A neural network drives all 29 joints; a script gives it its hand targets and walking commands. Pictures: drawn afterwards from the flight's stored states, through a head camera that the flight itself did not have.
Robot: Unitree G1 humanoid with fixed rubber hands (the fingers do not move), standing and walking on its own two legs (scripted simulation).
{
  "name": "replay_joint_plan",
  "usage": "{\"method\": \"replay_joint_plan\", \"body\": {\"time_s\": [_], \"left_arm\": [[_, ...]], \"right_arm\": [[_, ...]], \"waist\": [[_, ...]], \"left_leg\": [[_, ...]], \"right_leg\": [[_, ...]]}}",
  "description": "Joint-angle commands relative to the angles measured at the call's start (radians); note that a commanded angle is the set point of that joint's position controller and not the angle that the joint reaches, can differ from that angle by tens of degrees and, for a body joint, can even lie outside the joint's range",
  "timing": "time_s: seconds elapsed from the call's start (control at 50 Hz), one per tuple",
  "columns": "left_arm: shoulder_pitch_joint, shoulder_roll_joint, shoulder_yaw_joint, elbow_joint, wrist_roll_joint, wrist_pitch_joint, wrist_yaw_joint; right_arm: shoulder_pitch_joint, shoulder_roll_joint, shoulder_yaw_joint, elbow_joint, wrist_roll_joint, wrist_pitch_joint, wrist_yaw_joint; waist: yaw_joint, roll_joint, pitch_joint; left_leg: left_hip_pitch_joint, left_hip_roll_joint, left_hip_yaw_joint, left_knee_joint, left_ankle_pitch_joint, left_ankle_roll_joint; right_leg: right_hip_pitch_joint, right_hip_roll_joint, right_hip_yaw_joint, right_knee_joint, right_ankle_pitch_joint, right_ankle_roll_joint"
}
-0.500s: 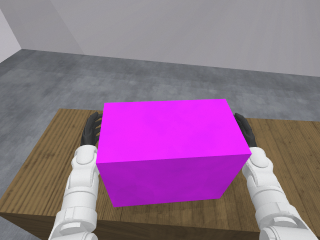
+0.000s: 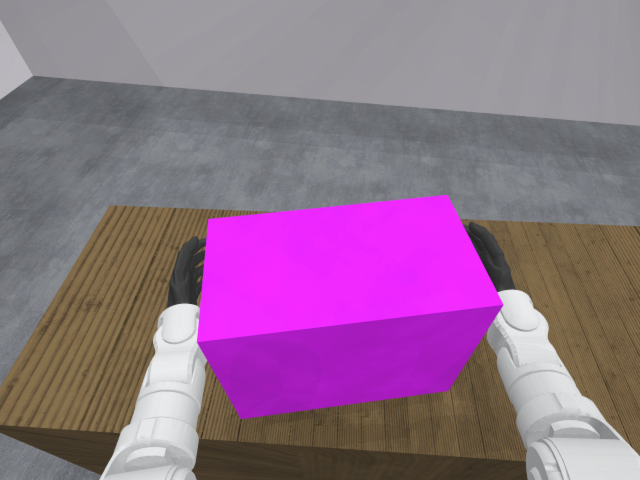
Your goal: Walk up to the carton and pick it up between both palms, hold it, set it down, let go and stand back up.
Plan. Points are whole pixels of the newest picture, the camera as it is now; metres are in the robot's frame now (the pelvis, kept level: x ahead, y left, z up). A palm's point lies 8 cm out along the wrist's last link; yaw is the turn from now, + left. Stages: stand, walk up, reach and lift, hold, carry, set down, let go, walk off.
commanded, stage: set down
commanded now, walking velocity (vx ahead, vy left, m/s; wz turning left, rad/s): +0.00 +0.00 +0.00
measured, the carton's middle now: (339, 312) +0.36 +0.03 +0.00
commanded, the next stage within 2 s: none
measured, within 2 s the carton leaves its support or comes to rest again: rests again in 0.78 s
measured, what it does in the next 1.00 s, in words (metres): stands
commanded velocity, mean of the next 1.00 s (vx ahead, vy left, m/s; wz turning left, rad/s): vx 0.00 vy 0.00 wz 0.00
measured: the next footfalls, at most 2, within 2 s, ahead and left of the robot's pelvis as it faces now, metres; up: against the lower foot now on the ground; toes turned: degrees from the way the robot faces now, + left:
none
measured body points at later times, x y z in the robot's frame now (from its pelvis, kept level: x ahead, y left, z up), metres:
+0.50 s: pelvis +0.00 +0.00 +0.00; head +0.06 -0.01 +0.44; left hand +0.35 +0.24 +0.00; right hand +0.41 -0.17 +0.02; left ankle +0.01 +0.13 -0.75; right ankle -0.03 -0.11 -0.75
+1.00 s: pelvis +0.00 +0.00 -0.01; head +0.09 -0.01 +0.43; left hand +0.35 +0.25 -0.02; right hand +0.42 -0.15 -0.01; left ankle +0.01 +0.13 -0.75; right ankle -0.03 -0.11 -0.75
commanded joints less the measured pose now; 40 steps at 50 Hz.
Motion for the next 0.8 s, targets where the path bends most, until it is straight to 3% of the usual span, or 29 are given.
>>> {"method": "replay_joint_plan", "body": {"time_s": [0.0, 0.38, 0.52, 0.54, 0.58, 0.62, 0.68, 0.72, 0.78], "left_arm": [[-0.567, -0.526, -0.411, -0.17, 0.003, -0.092, -0.156], [-0.622, -0.54, -0.377, 0.026, -0.001, -0.255, -0.164], [-0.645, -0.54, -0.373, 0.111, -0.007, -0.339, -0.166], [-0.644, -0.534, -0.351, 0.124, 0.009, -0.35, -0.151], [-0.649, -0.53, -0.345, 0.139, 0.015, -0.357, -0.135], [-0.657, -0.51, -0.328, 0.165, 0.004, -0.366, -0.134], [-0.684, -0.511, -0.344, 0.168, -0.016, -0.409, -0.132], [-0.701, -0.526, -0.369, 0.155, -0.022, -0.43, -0.124], [-0.664, -0.52, -0.376, 0.204, -0.03, -0.452, -0.13]], "right_arm": [[-0.556, 0.482, 0.284, -0.2, -0.044, -0.058, 0.093], [-0.565, 0.511, 0.253, -0.042, -0.107, -0.132, 0.088], [-0.568, 0.522, 0.245, 0.027, -0.125, -0.172, 0.089], [-0.573, 0.526, 0.228, 0.072, -0.126, -0.178, 0.094], [-0.573, 0.523, 0.213, 0.108, -0.123, -0.184, 0.099], [-0.6, 0.516, 0.193, 0.118, -0.14, -0.194, 0.094], [-0.624, 0.542, 0.219, 0.128, -0.139, -0.219, 0.088], [-0.631, 0.523, 0.202, 0.155, -0.14, -0.236, 0.09], [-0.615, 0.522, 0.211, 0.17, -0.142, -0.249, 0.082]], "waist": [[0.012, -0.001, -0.497], [0.005, -0.011, -0.567], [0.004, 0.001, -0.577], [0.039, 0.01, -0.567], [0.038, 0.012, -0.556], [0.043, -0.027, -0.557], [0.055, -0.026, -0.609], [0.042, 0.018, -0.642], [0.031, 0.002, -0.641]], "left_leg": [[0.226, -0.03, 0.07, 0.074, 0.384, -0.028], [0.115, -0.024, 0.068, 0.095, 0.349, -0.029], [0.079, -0.022, 0.066, 0.11, 0.33, -0.035], [0.095, -0.018, 0.064, 0.113, 0.318, -0.026], [0.127, -0.012, 0.065, 0.12, 0.313, -0.025], [0.11, -0.009, 0.077, 0.129, 0.289, -0.012], [0.075, -0.012, 0.08, 0.148, 0.315, -0.01], [0.095, -0.01, 0.072, 0.156, 0.33, -0.032], [0.124, -0.013, 0.068, 0.187, 0.381, -0.037]], "right_leg": [[0.157, 0.0, -0.032, 0.042, 0.385, 0.027], [0.119, -0.01, -0.021, 0.082, 0.432, 0.031], [0.075, -0.009, -0.021, 0.093, 0.392, 0.027], [0.043, -0.016, -0.026, 0.1, 0.34, 0.032], [-0.012, -0.01, -0.029, 0.079, 0.254, 0.022], [-0.041, -0.009, -0.03, 0.076, 0.21, 0.029], [-0.008, -0.012, -0.023, 0.108, 0.286, 0.036], [-0.053, -0.004, -0.037, 0.111, 0.263, 0.026], [-0.086, 0.002, -0.039, 0.103, 0.281, 0.026]]}}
